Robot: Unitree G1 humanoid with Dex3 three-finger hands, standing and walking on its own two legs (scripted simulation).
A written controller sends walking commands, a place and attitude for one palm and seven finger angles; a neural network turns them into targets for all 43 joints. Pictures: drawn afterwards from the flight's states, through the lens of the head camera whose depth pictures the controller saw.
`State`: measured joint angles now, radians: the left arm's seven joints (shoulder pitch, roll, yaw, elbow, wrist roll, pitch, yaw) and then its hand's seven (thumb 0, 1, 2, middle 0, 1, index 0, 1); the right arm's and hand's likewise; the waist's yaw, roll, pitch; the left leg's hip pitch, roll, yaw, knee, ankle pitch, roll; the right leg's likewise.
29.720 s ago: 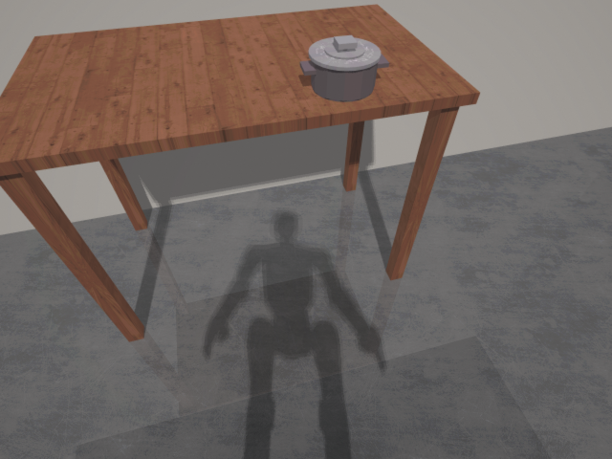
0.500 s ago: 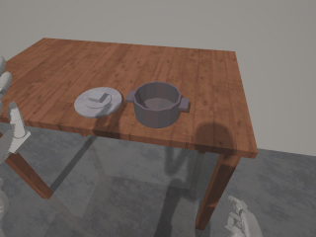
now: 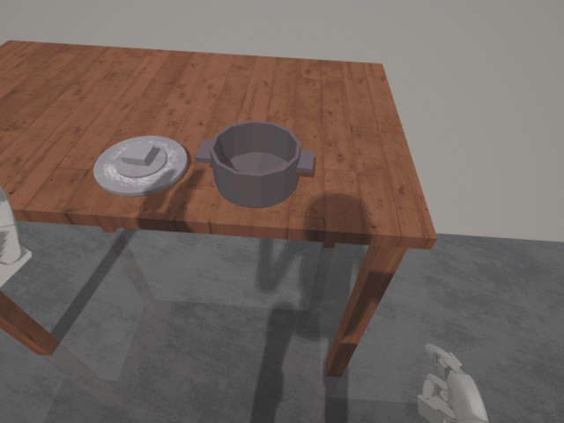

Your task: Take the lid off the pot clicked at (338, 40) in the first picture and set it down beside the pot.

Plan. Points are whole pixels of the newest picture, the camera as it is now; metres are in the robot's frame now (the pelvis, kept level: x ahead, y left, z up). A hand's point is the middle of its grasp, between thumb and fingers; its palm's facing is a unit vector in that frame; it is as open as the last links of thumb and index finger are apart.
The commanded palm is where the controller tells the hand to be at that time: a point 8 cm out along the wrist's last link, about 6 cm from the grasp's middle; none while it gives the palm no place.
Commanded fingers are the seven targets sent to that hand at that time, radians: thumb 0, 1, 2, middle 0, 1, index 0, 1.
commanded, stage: step back with the hand held close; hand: left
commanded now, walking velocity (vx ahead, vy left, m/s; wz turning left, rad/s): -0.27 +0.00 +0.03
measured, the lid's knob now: (138, 153) +0.54 +0.29 +0.08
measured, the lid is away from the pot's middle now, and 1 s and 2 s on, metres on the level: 0.22 0.22 0.22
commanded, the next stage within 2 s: stop stepping back and stand still in 0.92 s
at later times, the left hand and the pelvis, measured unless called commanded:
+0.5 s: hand out of the picture +0.14 +0.23 +0.27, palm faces +0.54 -0.74 -0.41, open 7.4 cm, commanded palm +0.08 +0.28 +0.26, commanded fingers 0.00 0.90 0.90 -0.20 -0.30 -0.20 -0.30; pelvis -0.05 +0.00 -0.01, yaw +0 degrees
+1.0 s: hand out of the picture +0.01 +0.24 +0.28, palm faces +0.53 -0.80 -0.30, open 7.4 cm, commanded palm none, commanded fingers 0.00 0.90 0.90 -0.20 -0.30 -0.20 -0.30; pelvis -0.19 +0.00 +0.00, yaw -1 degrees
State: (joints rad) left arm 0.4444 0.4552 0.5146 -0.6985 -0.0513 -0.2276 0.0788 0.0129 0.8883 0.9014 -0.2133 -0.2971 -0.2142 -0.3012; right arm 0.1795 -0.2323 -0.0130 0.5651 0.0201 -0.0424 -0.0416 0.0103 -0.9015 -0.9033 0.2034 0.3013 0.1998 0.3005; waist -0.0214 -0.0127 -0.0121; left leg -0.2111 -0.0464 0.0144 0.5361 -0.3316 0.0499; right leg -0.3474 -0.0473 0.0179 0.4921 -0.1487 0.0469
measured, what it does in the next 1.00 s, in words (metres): walks backwards: right foot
